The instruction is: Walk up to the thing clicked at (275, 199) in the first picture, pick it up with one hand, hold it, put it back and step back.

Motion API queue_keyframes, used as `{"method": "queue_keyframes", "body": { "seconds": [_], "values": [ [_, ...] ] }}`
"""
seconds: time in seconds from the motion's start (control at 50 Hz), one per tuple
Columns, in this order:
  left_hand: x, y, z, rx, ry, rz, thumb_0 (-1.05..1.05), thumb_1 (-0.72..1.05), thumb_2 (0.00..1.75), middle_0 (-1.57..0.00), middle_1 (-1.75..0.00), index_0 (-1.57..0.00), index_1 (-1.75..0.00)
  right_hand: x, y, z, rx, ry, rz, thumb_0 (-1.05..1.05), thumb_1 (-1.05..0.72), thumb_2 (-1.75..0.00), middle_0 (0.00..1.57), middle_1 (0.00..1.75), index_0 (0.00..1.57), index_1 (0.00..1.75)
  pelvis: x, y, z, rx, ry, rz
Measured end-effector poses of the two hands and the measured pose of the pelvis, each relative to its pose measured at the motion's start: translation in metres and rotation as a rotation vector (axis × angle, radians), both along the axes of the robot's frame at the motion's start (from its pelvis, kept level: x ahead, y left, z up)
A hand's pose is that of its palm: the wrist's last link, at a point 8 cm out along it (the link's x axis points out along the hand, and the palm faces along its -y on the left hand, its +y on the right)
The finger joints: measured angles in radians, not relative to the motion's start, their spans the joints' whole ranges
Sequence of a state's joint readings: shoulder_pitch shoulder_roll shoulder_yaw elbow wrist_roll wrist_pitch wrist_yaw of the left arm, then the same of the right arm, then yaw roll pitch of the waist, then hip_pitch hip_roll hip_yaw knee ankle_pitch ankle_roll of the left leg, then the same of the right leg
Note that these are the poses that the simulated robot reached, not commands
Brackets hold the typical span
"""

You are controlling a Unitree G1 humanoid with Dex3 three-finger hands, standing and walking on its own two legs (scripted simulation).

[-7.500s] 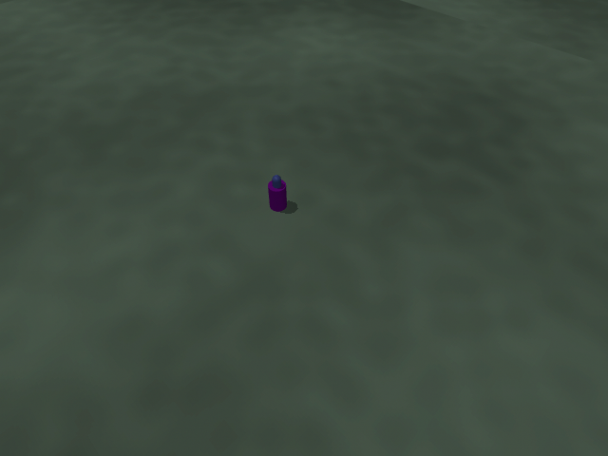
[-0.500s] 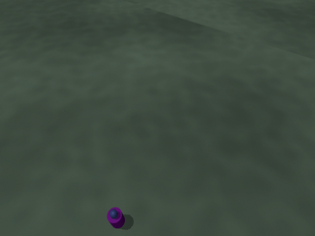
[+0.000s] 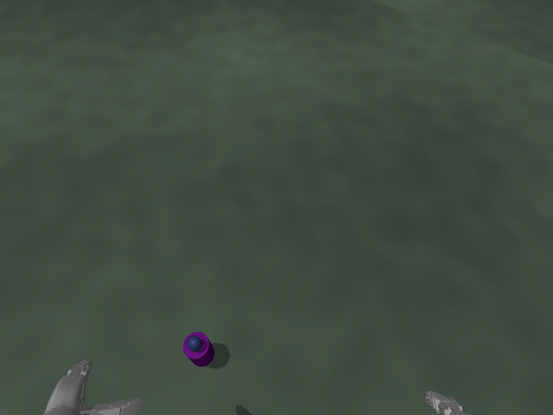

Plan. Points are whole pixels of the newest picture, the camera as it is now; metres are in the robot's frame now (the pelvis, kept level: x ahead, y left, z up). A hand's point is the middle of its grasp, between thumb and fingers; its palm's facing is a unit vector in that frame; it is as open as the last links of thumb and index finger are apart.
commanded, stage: go down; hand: left
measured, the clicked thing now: (198, 347) +0.36 +0.23 -0.67
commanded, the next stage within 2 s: none
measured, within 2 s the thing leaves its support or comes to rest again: neither
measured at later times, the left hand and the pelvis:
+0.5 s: hand out of the picture +0.14 +0.28 -0.17, palm faces +0.06 -0.94 -0.33, open 17.3 cm; pelvis -0.01 +0.02 -0.05, yaw +1 degrees
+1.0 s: hand (90, 391) +0.20 +0.34 -0.25, palm faces +0.16 -0.95 -0.28, open 17.3 cm; pelvis -0.04 +0.01 -0.16, yaw +0 degrees
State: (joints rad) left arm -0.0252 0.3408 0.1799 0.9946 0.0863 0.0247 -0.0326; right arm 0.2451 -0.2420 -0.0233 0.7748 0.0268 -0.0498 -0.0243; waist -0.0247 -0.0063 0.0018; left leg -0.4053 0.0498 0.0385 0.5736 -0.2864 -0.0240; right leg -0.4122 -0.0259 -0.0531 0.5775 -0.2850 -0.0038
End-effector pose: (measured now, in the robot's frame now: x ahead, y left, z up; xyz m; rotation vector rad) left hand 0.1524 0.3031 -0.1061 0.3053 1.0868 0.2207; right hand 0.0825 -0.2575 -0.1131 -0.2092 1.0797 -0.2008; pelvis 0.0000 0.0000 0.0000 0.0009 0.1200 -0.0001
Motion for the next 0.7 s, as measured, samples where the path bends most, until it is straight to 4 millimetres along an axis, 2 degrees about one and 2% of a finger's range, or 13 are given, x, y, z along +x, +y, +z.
{"method": "queue_keyframes", "body": {
  "seconds": [0.18,0.32,0.52,0.7],
  "values": [
    [-0.012,0.015,-0.015,-0.001,-0.006,0.01,0.0,-0.18,0.13,-0.08,-0.07,-0.08,-0.07,0.014,0.007,-0.01,-0.021,-0.087,0.019,0.01,-0.89,-0.9,0.21,0.3,0.2,0.3,-0.001,0.01,-0.022,-0.012,0.06,0.004],
    [-0.019,0.017,-0.026,-0.013,-0.038,0.009,0.0,-0.43,0.06,-0.1,-0.07,-0.09,-0.08,0.038,0.012,-0.014,-0.053,-0.183,0.05,0.01,-0.85,-0.89,0.21,0.3,0.2,0.3,-0.003,0.016,-0.039,-0.024,0.095,0.009],
    [-0.028,0.024,-0.034,-0.013,-0.043,0.018,-0.01,-0.55,0.03,-0.11,-0.07,-0.1,-0.08,0.067,0.028,-0.015,-0.072,-0.307,0.095,0.01,-0.83,-0.88,0.21,0.3,0.2,0.3,-0.006,0.019,-0.057,-0.042,0.132,0.019],
    [-0.033,0.029,-0.041,-0.011,-0.057,0.029,-0.01,-0.56,0.03,-0.11,-0.08,-0.1,-0.09,0.071,0.037,-0.028,-0.069,-0.342,0.115,0.01,-0.82,-0.88,0.21,0.3,0.21,0.3,-0.01,0.02,-0.072,-0.05,0.168,0.024]
  ]
}}
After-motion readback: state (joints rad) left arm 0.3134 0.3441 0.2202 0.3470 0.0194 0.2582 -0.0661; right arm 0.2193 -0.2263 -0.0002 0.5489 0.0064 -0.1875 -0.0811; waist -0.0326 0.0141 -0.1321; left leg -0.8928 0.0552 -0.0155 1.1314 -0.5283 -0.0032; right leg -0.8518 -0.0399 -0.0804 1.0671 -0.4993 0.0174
